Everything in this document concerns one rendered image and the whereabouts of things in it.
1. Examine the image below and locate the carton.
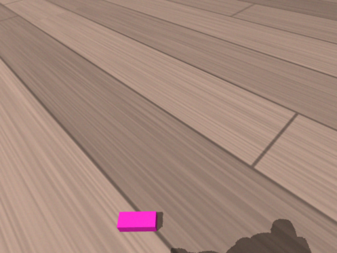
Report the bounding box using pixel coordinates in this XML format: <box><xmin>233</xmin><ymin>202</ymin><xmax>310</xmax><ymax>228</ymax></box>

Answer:
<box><xmin>117</xmin><ymin>211</ymin><xmax>157</xmax><ymax>232</ymax></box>

